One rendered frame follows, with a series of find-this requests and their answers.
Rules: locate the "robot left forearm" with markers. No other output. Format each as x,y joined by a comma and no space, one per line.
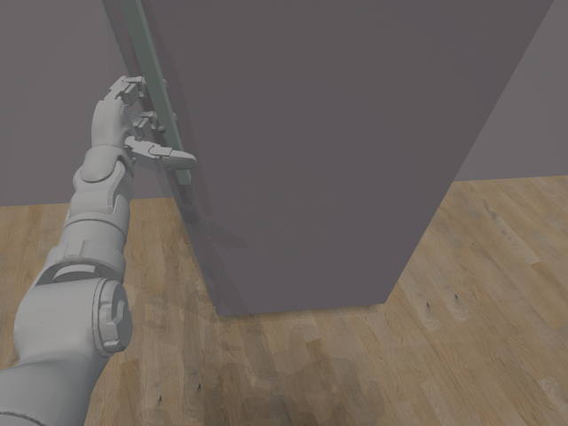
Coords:
95,230

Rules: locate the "left robot upper arm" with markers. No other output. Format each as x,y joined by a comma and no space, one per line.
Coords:
66,334

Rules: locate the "left robot hand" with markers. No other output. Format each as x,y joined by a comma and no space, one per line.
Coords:
113,126

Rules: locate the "handle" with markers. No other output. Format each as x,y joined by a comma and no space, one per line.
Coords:
135,19

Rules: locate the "fridge door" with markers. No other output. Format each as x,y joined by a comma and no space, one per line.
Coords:
326,132

